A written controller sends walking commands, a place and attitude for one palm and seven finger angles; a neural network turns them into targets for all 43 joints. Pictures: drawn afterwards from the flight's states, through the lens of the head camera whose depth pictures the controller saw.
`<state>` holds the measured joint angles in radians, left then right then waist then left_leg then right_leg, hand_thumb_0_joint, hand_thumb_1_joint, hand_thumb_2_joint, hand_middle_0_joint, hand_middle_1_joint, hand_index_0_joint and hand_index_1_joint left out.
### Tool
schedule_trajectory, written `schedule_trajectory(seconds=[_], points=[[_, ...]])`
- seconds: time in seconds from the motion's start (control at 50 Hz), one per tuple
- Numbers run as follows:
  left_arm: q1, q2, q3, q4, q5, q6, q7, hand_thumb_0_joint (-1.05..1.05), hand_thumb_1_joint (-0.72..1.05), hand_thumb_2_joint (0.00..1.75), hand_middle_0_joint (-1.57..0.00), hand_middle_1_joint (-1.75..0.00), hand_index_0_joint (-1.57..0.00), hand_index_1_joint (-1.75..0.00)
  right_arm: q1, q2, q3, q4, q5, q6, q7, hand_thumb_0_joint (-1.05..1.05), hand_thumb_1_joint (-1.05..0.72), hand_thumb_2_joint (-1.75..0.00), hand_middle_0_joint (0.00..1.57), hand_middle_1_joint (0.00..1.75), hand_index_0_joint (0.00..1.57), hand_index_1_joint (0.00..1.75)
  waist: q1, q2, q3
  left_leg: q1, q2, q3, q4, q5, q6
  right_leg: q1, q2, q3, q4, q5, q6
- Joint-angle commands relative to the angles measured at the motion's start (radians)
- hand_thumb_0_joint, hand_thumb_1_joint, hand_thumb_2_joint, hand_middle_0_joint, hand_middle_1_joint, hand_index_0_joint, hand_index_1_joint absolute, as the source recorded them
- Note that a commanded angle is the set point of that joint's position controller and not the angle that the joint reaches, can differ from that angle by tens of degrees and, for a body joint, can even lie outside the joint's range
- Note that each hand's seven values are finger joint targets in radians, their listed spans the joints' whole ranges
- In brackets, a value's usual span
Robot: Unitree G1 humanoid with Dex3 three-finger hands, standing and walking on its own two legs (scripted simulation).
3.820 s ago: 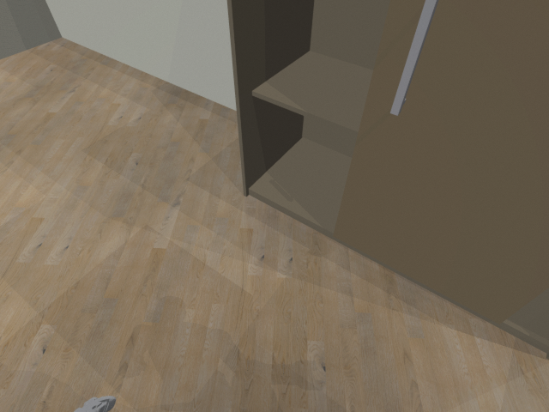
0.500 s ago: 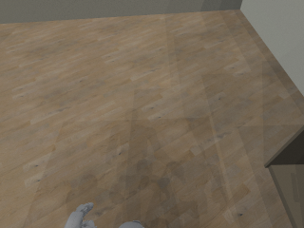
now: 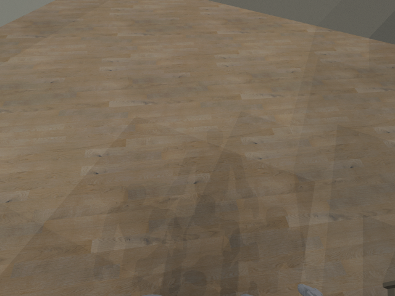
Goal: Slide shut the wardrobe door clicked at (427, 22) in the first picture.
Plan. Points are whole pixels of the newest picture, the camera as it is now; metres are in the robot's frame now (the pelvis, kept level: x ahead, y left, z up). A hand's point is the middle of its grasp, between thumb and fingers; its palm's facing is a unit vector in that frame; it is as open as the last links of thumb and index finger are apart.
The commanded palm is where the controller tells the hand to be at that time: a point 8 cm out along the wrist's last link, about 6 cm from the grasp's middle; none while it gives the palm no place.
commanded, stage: walk to a spot facing it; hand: right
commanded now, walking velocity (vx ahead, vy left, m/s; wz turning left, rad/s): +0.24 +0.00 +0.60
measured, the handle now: out of the picture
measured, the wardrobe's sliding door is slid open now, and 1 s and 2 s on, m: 0.49 0.49 0.49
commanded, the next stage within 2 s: turn to face it in 0.70 s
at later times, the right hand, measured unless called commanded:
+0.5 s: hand (300, 285) +0.19 -0.23 -0.16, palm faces -0.24 +0.96 -0.17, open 7.4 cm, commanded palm none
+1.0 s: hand (231, 210) +0.35 -0.07 -0.14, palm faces -0.51 +0.83 -0.23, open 7.4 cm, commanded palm none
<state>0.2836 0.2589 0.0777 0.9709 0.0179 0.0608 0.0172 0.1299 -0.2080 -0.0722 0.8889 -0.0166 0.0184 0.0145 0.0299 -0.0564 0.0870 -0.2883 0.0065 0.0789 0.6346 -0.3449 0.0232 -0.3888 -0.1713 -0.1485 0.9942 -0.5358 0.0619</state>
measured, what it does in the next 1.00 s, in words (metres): walks ahead, turning left: right foot, then left foot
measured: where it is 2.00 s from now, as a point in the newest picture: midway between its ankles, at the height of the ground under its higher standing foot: outside the picture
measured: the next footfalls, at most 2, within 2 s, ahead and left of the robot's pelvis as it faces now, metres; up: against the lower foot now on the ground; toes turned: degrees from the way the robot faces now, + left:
right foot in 0.32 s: +0.14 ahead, -0.13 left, +0.00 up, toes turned +5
left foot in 0.80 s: +0.15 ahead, +0.13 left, +0.00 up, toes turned +36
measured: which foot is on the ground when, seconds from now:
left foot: down 0.00-0.32, up 0.34-0.78, down 0.80-1.00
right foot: up 0.00-0.30, down 0.32-0.80, up 0.82-1.00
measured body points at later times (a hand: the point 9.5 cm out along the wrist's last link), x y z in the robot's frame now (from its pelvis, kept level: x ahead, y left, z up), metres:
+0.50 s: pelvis +0.09 -0.04 +0.02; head +0.11 -0.07 +0.47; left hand +0.07 +0.20 -0.10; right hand +0.20 -0.28 -0.14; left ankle +0.03 +0.09 -0.63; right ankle +0.10 -0.14 -0.72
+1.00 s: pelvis +0.15 +0.02 +0.01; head +0.16 +0.05 +0.46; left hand +0.03 +0.23 -0.15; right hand +0.37 -0.11 -0.12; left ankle +0.12 +0.11 -0.72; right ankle +0.21 -0.12 -0.66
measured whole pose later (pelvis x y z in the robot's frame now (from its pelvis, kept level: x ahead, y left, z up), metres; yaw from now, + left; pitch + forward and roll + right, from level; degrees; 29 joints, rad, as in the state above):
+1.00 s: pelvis +0.15 +0.02 +0.01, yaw +30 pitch -1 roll +0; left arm 0.27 0.20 0.05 1.00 0.02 0.04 0.02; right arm 0.11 -0.16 -0.04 0.94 -0.03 0.00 -0.02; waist 0.06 -0.04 0.06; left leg -0.28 0.00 0.11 0.55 -0.26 0.05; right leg -0.46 -0.12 -0.04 1.05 -0.41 0.05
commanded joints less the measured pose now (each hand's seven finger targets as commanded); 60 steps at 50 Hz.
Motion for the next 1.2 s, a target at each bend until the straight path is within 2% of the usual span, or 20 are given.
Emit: schedule_trajectory(seconds=[0.0, 0.2, 0.26, 0.28, 0.3, 0.32, 0.36, 0.42, 0.48, 0.68, 0.74, 0.76, 0.78, 0.8, 0.82, 0.92, 1.06, 1.12, 1.14, 1.18], points=[[-0.103, 0.071, 0.007, -0.137, 0.011, -0.042, -0.007, 0.00, 0.90, 0.90, -0.20, -0.30, -0.20, -0.30, 0.070, -0.191, -0.045, -0.050, 0.000, -0.006, -0.031, 0.00, -0.90, -0.90, 0.20, 0.30, 0.20, 0.30, -0.054, 0.211, -0.089, 0.177, 0.252, -0.335, -0.328, 0.229, 0.159, -0.234, 0.009, 0.107, 0.133, 0.101, 0.029], [-0.119, 0.052, 0.004, -0.168, 0.001, -0.078, -0.024, 0.00, 0.90, 0.90, -0.20, -0.30, -0.20, -0.30, 0.097, -0.231, -0.050, -0.040, -0.007, -0.031, -0.008, 0.00, -0.90, -0.90, 0.20, 0.30, 0.20, 0.30, -0.056, 0.236, -0.048, 0.065, 0.196, -0.421, -0.359, -0.008, 0.161, -0.052, 0.106, 0.071, -0.240, 0.133, 0.016], [0.021, 0.059, 0.004, -0.128, -0.004, -0.095, -0.010, 0.00, 0.90, 0.90, -0.20, -0.30, -0.20, -0.30, 0.045, -0.205, -0.049, -0.045, -0.002, -0.025, -0.004, 0.00, -0.90, -0.90, 0.20, 0.30, 0.20, 0.30, 0.022, 0.190, -0.065, -0.094, 0.116, -0.380, -0.235, -0.017, 0.098, 0.251, 0.137, 0.037, -0.496, 0.258, 0.009], [0.129, 0.115, 0.013, -0.097, 0.000, -0.104, 0.004, 0.00, 0.90, 0.90, -0.20, -0.30, -0.20, -0.30, 0.037, -0.145, -0.038, -0.061, 0.000, -0.018, -0.001, 0.00, -0.90, -0.90, 0.20, 0.30, 0.20, 0.30, 0.067, 0.028, -0.108, -0.207, 0.033, -0.313, -0.063, -0.082, 0.053, 0.417, 0.039, 0.138, -0.611, 0.163, -0.007], [0.209, 0.235, 0.035, -0.082, 0.020, -0.106, 0.007, 0.00, 0.90, 0.90, -0.20, -0.30, -0.20, -0.30, 0.059, -0.063, -0.023, -0.083, 0.010, -0.012, 0.010, 0.00, -0.90, -0.90, 0.20, 0.30, 0.20, 0.30, 0.087, -0.305, -0.130, -0.397, -0.109, -0.142, 0.271, -0.273, -0.013, 0.493, -0.264, 0.502, -0.757, -0.025, -0.092], [0.173, 0.233, 0.024, -0.092, 0.014, -0.100, 0.008, 0.00, 0.90, 0.90, -0.20, -0.30, -0.20, -0.30, 0.041, -0.099, -0.031, -0.099, -0.004, -0.013, 0.011, 0.00, -0.90, -0.90, 0.20, 0.30, 0.20, 0.30, 0.065, -0.254, -0.074, -0.421, -0.026, -0.141, 0.428, -0.263, -0.021, 0.347, -0.381, 0.619, -0.842, -0.147, -0.163], [0.054, 0.140, -0.003, -0.114, 0.011, -0.107, 0.012, 0.00, 0.90, 0.90, -0.20, -0.30, -0.20, -0.30, 0.024, -0.120, -0.045, -0.071, -0.015, -0.011, 0.028, 0.00, -0.90, -0.90, 0.20, 0.30, 0.20, 0.30, 0.013, -0.084, 0.030, -0.387, 0.034, -0.121, 0.549, -0.114, -0.029, 0.185, -0.290, 0.456, -0.853, -0.048, -0.145], [0.004, 0.073, -0.022, -0.104, 0.004, -0.116, 0.021, 0.00, 0.90, 0.90, -0.20, -0.30, -0.20, -0.30, 0.112, -0.073, -0.040, -0.020, -0.014, 0.010, 0.033, 0.00, -0.90, -0.90, 0.20, 0.30, 0.20, 0.30, -0.035, -0.106, -0.011, -0.332, 0.051, -0.081, 0.582, 0.041, -0.065, 0.227, -0.166, 0.120, -0.763, 0.477, -0.102], [0.052, 0.064, -0.019, -0.075, 0.001, -0.116, 0.025, 0.00, 0.90, 0.90, -0.20, -0.30, -0.20, -0.30, 0.106, -0.048, -0.035, -0.019, -0.007, 0.021, 0.027, 0.00, -0.90, -0.90, 0.20, 0.30, 0.20, 0.30, -0.028, -0.099, -0.064, -0.338, 0.053, -0.052, 0.539, 0.043, -0.079, 0.324, -0.166, 0.013, -0.684, 0.810, -0.129], [0.096, 0.083, 0.023, -0.011, 0.011, -0.085, 0.012, 0.00, 0.90, 0.90, -0.20, -0.30, -0.20, -0.30, -0.054, -0.027, -0.024, -0.071, -0.011, 0.015, 0.018, 0.00, -0.90, -0.90, 0.20, 0.30, 0.20, 0.30, 0.021, -0.138, -0.043, -0.197, 0.034, 0.049, 0.125, -0.001, -0.047, 0.353, -0.215, -0.094, -0.567, 0.841, -0.150], [0.077, 0.102, 0.030, -0.032, -0.004, -0.082, 0.000, 0.00, 0.90, 0.90, -0.20, -0.30, -0.20, -0.30, 0.125, -0.095, -0.038, -0.029, -0.014, -0.018, 0.007, 0.00, -0.90, -0.90, 0.20, 0.30, 0.20, 0.30, -0.084, -0.034, -0.173, 0.157, 0.001, 0.053, -0.147, 0.194, 0.002, 0.261, -0.186, -0.151, -0.223, 0.928, -0.068], [0.081, 0.048, 0.018, -0.070, -0.015, -0.077, -0.011, 0.00, 0.90, 0.90, -0.20, -0.30, -0.20, -0.30, 0.237, -0.220, -0.062, -0.002, -0.020, -0.034, -0.009, 0.00, -0.90, -0.90, 0.20, 0.30, 0.20, 0.30, -0.130, 0.244, -0.257, 0.446, 0.235, -0.273, -0.175, 0.533, 0.095, -0.054, -0.080, -0.173, 0.055, 0.413, -0.004], [0.035, 0.007, 0.006, -0.104, -0.014, -0.070, -0.002, 0.00, 0.90, 0.90, -0.20, -0.30, -0.20, -0.30, 0.293, -0.290, -0.075, 0.023, 0.006, -0.030, -0.021, 0.00, -0.90, -0.90, 0.20, 0.30, 0.20, 0.30, -0.137, 0.319, -0.295, 0.467, 0.431, -0.487, -0.187, 0.934, 0.216, -0.221, 0.051, -0.046, 0.293, -0.124, 0.027], [-0.002, 0.006, -0.001, -0.105, -0.017, -0.059, 0.011, 0.00, 0.90, 0.90, -0.20, -0.30, -0.20, -0.30, 0.265, -0.264, -0.071, 0.014, 0.012, -0.023, -0.036, 0.00, -0.90, -0.90, 0.20, 0.30, 0.20, 0.30, -0.134, 0.256, -0.300, 0.375, 0.409, -0.441, -0.220, 0.792, 0.232, -0.205, 0.031, 0.104, 0.317, -0.098, 0.005], [-0.009, -0.005, -0.002, -0.091, -0.012, -0.053, 0.012, 0.00, 0.90, 0.90, -0.20, -0.30, -0.20, -0.30, 0.173, -0.225, -0.059, -0.004, 0.005, -0.019, -0.043, 0.00, -0.90, -0.90, 0.20, 0.30, 0.20, 0.30, -0.096, 0.236, -0.245, 0.290, 0.376, -0.406, -0.252, 0.595, 0.218, -0.213, 0.026, 0.129, 0.330, -0.038, -0.003], [0.136, -0.040, -0.024, 0.031, 0.002, -0.027, 0.006, 0.00, 0.90, 0.90, -0.20, -0.30, -0.20, -0.30, -0.012, -0.093, 0.004, -0.012, -0.009, -0.036, -0.048, 0.00, -0.90, -0.90, 0.20, 0.30, 0.20, 0.30, 0.028, 0.173, -0.129, 0.001, 0.232, -0.090, -0.307, 0.427, 0.127, -0.010, 0.049, 0.118, 0.068, 0.148, -0.007], [-0.001, -0.032, -0.019, -0.017, -0.008, -0.034, -0.012, 0.00, 0.90, 0.90, -0.20, -0.30, -0.20, -0.30, 0.050, -0.133, -0.013, 0.022, -0.010, -0.023, -0.051, 0.00, -0.90, -0.90, 0.20, 0.30, 0.20, 0.30, -0.036, 0.201, -0.052, 0.071, 0.309, -0.073, -0.280, 0.435, 0.141, -0.011, 0.084, 0.055, -0.182, 0.122, -0.006], [0.029, -0.026, -0.012, -0.024, -0.003, -0.036, -0.017, 0.00, 0.90, 0.90, -0.20, -0.30, -0.20, -0.30, 0.048, -0.134, -0.024, 0.010, -0.004, -0.015, -0.053, 0.00, -0.90, -0.90, 0.20, 0.30, 0.20, 0.30, -0.015, 0.175, -0.065, 0.032, 0.305, -0.021, -0.188, 0.360, 0.084, 0.099, 0.088, 0.032, -0.362, 0.251, -0.016], [0.064, -0.008, -0.006, -0.020, -0.001, -0.040, -0.020, 0.00, 0.90, 0.90, -0.20, -0.30, -0.20, -0.30, 0.050, -0.120, -0.024, 0.004, 0.001, -0.008, -0.051, 0.00, -0.90, -0.90, 0.20, 0.30, 0.20, 0.30, 0.003, 0.092, -0.087, -0.005, 0.276, 0.021, -0.099, 0.282, 0.039, 0.171, 0.074, 0.061, -0.473, 0.363, -0.032], [0.123, 0.138, 0.026, -0.047, 0.014, -0.049, -0.017, 0.00, 0.90, 0.90, -0.20, -0.30, -0.20, -0.30, 0.053, -0.033, -0.013, -0.053, 0.008, 0.003, -0.045, 0.00, -0.90, -0.90, 0.20, 0.30, 0.20, 0.30, 0.031, -0.288, -0.087, -0.247, 0.068, 0.083, 0.298, -0.288, -0.081, 0.224, -0.267, 0.545, -0.687, 0.742, -0.237]])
